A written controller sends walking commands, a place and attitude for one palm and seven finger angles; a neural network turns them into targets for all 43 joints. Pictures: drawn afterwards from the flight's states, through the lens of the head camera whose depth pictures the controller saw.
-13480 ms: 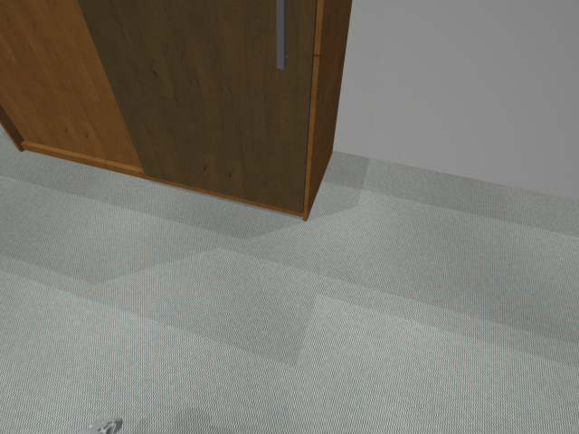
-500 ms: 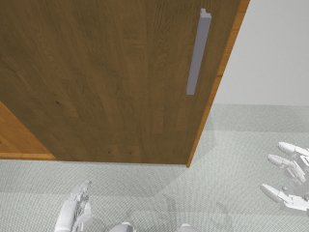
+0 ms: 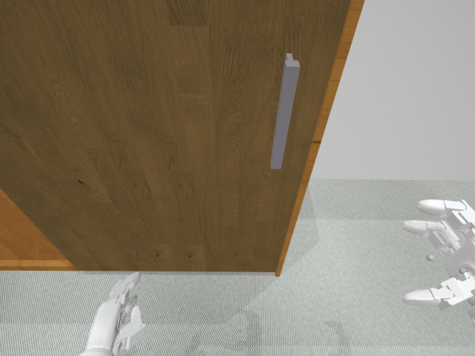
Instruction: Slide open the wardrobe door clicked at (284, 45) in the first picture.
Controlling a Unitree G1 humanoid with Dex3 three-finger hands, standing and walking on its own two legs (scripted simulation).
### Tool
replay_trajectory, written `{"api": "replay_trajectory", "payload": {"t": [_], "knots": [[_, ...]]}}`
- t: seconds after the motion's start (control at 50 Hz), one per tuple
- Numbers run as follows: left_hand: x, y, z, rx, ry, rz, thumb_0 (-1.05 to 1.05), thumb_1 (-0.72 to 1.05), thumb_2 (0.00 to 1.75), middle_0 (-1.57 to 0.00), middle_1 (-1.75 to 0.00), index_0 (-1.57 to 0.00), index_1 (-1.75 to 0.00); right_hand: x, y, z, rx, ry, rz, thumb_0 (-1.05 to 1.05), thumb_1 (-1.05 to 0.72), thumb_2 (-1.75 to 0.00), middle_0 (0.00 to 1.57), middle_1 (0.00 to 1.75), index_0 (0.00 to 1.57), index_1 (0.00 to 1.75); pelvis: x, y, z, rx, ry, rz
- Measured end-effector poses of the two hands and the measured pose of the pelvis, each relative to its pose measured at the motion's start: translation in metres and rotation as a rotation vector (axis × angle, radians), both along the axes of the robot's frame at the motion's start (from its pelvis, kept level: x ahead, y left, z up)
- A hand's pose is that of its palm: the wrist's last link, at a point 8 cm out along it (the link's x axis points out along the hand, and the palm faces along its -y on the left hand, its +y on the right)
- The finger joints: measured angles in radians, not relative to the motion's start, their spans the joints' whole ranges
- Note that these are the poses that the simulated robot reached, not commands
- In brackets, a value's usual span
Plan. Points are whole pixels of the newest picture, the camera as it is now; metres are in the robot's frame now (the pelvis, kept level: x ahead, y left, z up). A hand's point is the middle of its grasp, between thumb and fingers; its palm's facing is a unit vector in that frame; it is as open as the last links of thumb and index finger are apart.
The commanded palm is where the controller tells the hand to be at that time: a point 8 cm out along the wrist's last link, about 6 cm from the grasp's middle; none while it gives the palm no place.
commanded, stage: raise the hand with hooked fingers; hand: right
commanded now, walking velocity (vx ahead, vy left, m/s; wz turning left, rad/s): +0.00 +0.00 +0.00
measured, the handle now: (281, 116) +0.54 -0.08 +0.12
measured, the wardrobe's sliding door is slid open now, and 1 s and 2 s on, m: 0.00 0.00 0.00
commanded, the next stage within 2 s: move the hooked fingers beside the handle in 0.80 s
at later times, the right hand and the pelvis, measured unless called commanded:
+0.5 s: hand (430, 221) +0.28 -0.26 +0.14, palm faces +0.04 +1.00 -0.02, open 14.0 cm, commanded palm +0.25 -0.31 +0.15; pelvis +0.00 +0.01 +0.01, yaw +1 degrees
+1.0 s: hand (423, 221) +0.28 -0.25 +0.14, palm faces +0.05 +1.00 -0.01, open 14.0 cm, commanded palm +0.26 -0.29 +0.15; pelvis +0.00 +0.02 +0.02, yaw +0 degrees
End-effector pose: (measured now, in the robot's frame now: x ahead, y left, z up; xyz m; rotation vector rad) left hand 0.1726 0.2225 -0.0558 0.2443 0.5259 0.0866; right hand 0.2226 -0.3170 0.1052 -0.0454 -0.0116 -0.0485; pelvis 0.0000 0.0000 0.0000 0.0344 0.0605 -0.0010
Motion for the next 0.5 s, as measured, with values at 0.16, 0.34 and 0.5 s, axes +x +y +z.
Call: {"api": "replay_trajectory", "payload": {"t": [0.16,0.34,0.5], "knots": [[-0.001,0.0,0.002,-0.007,0.017,0.001,0.01,0.9,0.9,-0.2,-0.3,-0.2,-0.3,0.015,-0.006,0.021,0.007,-0.014,-0.003,-0.01,0.48,-0.31,0.3,1.19,0.3,1.19,0.002,0.002,0.007,-0.005,-0.024,0.0],[-0.009,0.012,0.003,0.0,0.042,0.031,0.01,0.9,0.9,-0.2,-0.3,-0.2,-0.3,0.032,-0.006,0.042,0.004,-0.027,-0.005,-0.01,0.5,-0.3,0.3,1.2,0.3,1.2,0.003,0.006,0.013,-0.013,-0.041,0.002],[-0.013,0.024,0.005,0.001,0.05,0.058,0.01,0.9,0.9,-0.2,-0.3,-0.2,-0.3,0.037,0.002,0.035,0.022,0.019,0.007,-0.01,0.5,-0.3,0.3,1.2,0.3,1.2,0.004,0.01,0.015,-0.017,-0.039,0.011]]}}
